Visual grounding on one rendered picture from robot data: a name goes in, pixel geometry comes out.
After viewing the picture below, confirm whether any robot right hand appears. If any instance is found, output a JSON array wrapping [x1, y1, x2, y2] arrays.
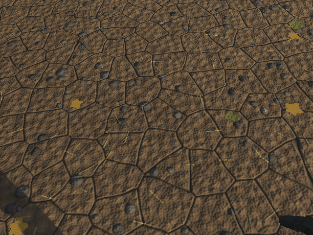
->
[[279, 215, 313, 235]]

